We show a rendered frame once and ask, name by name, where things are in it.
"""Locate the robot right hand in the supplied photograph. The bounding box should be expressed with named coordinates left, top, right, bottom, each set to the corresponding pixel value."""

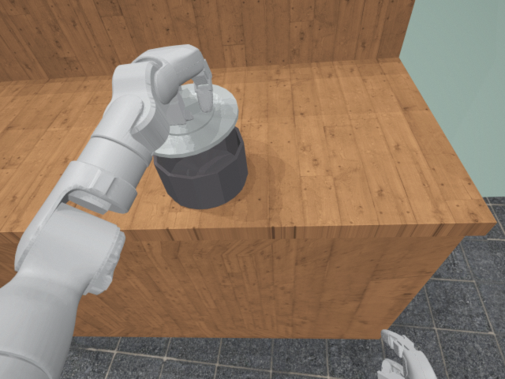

left=377, top=329, right=437, bottom=379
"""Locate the pot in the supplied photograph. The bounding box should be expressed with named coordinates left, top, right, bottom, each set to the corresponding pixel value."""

left=153, top=126, right=248, bottom=209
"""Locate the robot left hand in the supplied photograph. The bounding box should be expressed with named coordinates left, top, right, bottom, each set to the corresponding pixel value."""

left=137, top=44, right=213, bottom=126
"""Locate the lid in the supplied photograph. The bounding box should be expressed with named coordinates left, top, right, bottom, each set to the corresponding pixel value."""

left=154, top=84, right=239, bottom=158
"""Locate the knob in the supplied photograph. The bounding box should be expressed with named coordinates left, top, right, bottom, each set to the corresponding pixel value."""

left=179, top=88, right=201, bottom=115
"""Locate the left robot forearm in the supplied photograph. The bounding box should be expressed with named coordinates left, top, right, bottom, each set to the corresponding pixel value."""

left=14, top=54, right=179, bottom=272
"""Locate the left robot upper arm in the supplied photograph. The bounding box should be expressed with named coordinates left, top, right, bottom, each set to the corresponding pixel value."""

left=0, top=203, right=125, bottom=379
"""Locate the table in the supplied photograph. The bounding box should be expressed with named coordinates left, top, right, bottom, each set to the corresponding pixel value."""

left=0, top=0, right=497, bottom=340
